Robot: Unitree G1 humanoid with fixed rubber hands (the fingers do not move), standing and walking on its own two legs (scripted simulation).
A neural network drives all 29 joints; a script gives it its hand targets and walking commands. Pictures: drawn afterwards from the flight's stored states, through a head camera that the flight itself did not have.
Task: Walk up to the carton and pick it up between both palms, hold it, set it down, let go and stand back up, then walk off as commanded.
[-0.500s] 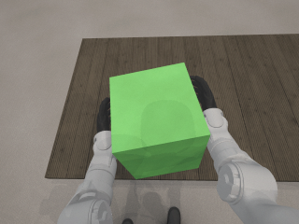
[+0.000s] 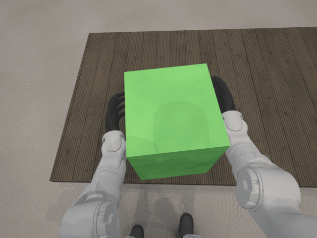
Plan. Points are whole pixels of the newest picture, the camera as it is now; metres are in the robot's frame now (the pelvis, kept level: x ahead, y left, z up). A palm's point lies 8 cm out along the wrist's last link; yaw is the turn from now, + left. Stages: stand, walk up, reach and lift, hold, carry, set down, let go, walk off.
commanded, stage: set down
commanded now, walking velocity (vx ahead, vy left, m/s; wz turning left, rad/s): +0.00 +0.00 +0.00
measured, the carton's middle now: (170, 128) +0.39 +0.02 -0.04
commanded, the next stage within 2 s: none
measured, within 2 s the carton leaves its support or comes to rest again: rests again in 0.28 s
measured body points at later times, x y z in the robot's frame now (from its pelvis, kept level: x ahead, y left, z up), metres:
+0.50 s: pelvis +0.00 +0.00 +0.00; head +0.09 -0.01 +0.44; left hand +0.40 +0.17 +0.05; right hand +0.49 -0.13 +0.07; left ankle -0.04 +0.16 -0.74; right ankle +0.05 -0.09 -0.74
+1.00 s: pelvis -0.02 -0.02 +0.00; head +0.04 -0.02 +0.44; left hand +0.37 +0.19 +0.06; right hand +0.44 -0.14 +0.06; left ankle -0.04 +0.16 -0.74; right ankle +0.05 -0.09 -0.74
